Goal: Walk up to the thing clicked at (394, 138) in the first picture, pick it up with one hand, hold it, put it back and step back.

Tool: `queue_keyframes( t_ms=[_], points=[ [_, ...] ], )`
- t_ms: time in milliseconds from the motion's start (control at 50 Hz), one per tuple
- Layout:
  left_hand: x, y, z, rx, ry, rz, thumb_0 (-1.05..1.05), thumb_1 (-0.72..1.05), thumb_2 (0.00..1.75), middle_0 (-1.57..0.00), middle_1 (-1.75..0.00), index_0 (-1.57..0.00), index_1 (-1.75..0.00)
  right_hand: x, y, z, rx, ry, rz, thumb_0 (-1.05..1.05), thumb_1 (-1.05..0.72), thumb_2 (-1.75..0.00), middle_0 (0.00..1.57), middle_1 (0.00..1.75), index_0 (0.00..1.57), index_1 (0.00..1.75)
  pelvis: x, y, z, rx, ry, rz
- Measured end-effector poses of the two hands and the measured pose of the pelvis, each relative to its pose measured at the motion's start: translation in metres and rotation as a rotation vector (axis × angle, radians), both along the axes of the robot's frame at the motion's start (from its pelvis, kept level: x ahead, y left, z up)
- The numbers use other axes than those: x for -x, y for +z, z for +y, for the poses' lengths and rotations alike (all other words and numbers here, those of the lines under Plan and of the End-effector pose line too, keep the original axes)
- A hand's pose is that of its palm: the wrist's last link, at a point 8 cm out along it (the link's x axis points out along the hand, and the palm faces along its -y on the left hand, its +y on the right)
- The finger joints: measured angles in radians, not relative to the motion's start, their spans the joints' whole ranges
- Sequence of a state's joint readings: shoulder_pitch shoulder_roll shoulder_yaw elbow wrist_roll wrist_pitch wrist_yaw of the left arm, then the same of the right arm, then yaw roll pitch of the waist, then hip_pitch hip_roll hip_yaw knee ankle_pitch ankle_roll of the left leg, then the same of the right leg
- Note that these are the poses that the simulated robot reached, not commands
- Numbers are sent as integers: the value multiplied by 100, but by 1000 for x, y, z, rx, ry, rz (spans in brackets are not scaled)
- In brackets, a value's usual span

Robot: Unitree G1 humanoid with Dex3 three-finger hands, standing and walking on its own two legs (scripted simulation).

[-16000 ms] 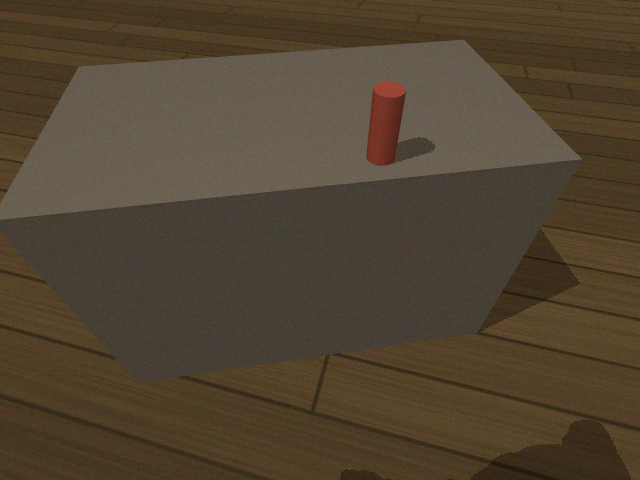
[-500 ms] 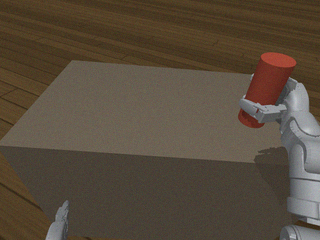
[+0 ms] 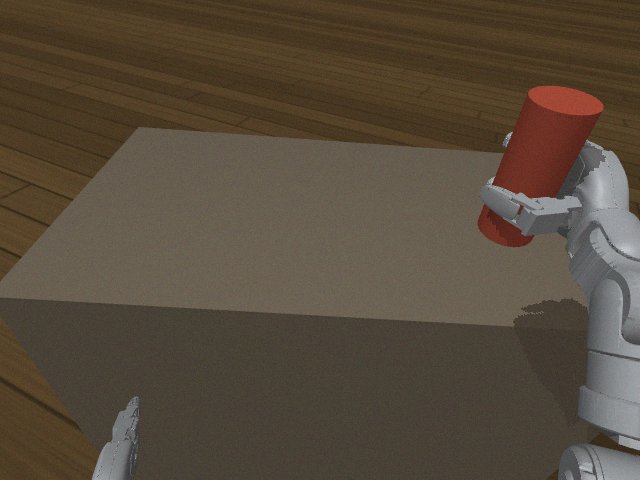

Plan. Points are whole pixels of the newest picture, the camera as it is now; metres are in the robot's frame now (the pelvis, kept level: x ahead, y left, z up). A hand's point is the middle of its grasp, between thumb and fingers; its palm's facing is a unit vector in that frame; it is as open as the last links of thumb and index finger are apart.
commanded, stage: hold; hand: right
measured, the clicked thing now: (530, 172) +0.34 -0.17 +0.29
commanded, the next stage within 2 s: none
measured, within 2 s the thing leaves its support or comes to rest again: neither
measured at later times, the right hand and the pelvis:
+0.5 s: hand (525, 175) +0.35 -0.17 +0.28, palm faces +0.13 +0.99 -0.02, open 9.1 cm; pelvis +0.01 +0.00 +0.00, yaw +0 degrees
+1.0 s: hand (538, 180) +0.34 -0.18 +0.29, palm faces +0.14 +0.99 -0.02, open 9.1 cm; pelvis +0.01 +0.00 +0.00, yaw +0 degrees
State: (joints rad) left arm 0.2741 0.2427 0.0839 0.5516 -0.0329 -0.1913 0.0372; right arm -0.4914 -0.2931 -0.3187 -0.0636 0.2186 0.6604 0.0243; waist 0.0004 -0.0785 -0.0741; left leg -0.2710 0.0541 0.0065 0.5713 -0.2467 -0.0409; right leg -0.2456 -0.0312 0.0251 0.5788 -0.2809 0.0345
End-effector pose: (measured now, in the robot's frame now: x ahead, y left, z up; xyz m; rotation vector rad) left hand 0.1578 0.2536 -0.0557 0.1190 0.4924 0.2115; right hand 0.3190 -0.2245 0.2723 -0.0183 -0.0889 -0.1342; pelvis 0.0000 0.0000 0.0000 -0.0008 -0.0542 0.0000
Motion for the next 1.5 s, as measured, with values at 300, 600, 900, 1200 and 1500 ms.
queue_keyframes(
  t_ms=[300,600,900,1200,1500],
  points=[
    [-11,-4,-4,15,-4,12,-1,-54,5,-4,-5,-5,-5,-5,14,-1,9,9,-1,0,33,-108,81,116,80,114,-9,1,-3,-2,-1,5],
    [-16,-4,-2,19,-14,10,-1,-54,5,-5,-5,-5,-5,-3,10,-1,-6,0,19,0,33,-108,81,116,80,115,-12,1,0,0,-5,1],
    [-15,-5,-5,21,-21,7,-1,-53,5,-5,-6,-5,-5,9,10,-3,5,1,12,0,33,-109,81,116,80,115,-9,1,0,-2,-7,-5],
    [-6,-6,-6,22,-25,7,-1,-53,4,-5,-6,-5,-5,9,22,3,7,29,5,0,33,-109,81,116,80,115,-3,1,-1,-2,-7,-11],
    [-5,-1,-2,12,-27,-13,-1,-53,5,-5,-6,-5,-5,12,21,-1,3,-9,-10,0,35,-110,81,117,80,115,-1,1,2,-1,-4,-12]
  ],
)
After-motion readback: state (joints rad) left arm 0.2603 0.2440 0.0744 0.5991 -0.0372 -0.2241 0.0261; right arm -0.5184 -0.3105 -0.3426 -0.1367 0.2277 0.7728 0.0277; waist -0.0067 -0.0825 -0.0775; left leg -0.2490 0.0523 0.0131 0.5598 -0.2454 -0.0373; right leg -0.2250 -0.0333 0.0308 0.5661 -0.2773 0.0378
